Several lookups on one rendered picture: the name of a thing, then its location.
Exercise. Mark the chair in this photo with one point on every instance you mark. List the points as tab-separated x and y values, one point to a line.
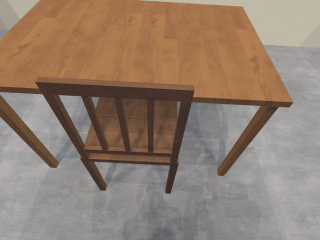
129	131

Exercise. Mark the table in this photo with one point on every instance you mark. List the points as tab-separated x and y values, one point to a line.
213	47

